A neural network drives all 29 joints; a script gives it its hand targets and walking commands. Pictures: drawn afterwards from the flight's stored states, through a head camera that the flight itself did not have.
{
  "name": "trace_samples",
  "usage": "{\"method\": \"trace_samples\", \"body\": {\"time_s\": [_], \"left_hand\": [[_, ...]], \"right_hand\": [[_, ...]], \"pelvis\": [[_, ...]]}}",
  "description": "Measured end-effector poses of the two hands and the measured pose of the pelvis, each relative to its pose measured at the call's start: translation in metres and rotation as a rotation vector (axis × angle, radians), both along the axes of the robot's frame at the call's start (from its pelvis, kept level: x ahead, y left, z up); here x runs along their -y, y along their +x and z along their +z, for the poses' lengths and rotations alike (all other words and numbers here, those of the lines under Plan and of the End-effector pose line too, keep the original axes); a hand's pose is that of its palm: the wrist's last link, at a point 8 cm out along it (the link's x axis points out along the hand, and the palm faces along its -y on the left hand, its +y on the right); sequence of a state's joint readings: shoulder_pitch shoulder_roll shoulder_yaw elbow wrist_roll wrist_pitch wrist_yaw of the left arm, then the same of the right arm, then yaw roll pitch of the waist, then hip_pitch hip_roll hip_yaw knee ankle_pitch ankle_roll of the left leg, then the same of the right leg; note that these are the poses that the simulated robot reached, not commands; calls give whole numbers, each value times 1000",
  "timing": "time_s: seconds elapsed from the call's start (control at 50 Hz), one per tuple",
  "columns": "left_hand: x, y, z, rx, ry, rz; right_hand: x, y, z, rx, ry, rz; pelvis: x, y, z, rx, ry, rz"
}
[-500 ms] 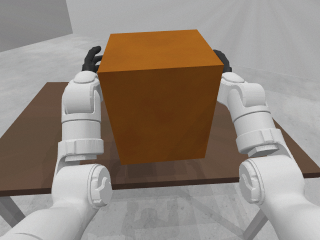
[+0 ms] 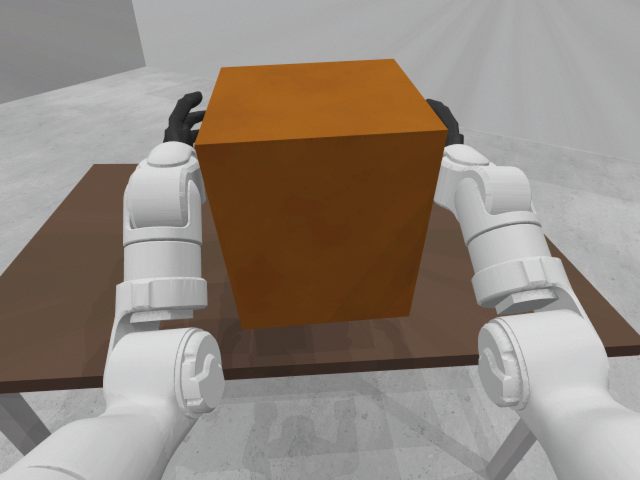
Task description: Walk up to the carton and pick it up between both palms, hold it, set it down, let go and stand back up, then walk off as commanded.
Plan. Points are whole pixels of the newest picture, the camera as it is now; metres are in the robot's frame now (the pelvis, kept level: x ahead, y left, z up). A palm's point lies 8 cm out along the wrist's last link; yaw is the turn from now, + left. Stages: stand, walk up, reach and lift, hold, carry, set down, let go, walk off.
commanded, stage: hold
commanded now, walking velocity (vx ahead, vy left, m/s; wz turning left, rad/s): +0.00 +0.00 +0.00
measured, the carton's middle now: (317, 195) +0.38 +0.00 +0.24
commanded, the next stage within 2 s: set down in 0.14 s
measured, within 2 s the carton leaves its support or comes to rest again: neither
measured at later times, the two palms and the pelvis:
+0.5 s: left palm (188, 122) +0.41 +0.15 +0.31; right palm (443, 148) +0.39 -0.15 +0.29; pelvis +0.01 -0.01 +0.00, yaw +0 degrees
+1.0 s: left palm (181, 156) +0.43 +0.17 +0.26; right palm (414, 185) +0.41 -0.13 +0.23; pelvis +0.02 +0.00 +0.00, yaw +0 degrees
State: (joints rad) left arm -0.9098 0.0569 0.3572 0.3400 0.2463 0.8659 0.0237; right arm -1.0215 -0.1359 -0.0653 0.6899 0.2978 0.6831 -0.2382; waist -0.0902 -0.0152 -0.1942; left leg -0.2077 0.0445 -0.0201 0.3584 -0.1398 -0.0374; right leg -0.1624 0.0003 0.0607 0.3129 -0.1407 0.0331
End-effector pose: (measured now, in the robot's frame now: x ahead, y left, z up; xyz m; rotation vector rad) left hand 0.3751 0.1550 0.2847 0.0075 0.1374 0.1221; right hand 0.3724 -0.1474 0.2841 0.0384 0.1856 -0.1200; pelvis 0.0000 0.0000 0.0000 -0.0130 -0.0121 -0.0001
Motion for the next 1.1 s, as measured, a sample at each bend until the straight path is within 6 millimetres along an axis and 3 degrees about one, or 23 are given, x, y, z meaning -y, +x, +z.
{"method": "trace_samples", "body": {"time_s": [0.2,0.44,0.64,0.8,1.1], "left_hand": [[1,1,1,4,1,-3],[7,23,32,134,34,-45],[4,48,15,119,45,-54],[-8,54,-8,95,29,-53],[-12,54,-30,91,10,-88]], "right_hand": [[1,0,1,5,0,-2],[6,14,13,139,-14,-26],[2,37,-17,133,-5,-26],[-10,43,-44,112,12,-27],[-13,33,-56,111,-47,-54]], "pelvis": [[0,0,0,0,0,0],[3,6,1,2,4,1],[9,19,2,31,11,3],[7,24,2,38,9,3],[3,17,1,55,4,3]]}}
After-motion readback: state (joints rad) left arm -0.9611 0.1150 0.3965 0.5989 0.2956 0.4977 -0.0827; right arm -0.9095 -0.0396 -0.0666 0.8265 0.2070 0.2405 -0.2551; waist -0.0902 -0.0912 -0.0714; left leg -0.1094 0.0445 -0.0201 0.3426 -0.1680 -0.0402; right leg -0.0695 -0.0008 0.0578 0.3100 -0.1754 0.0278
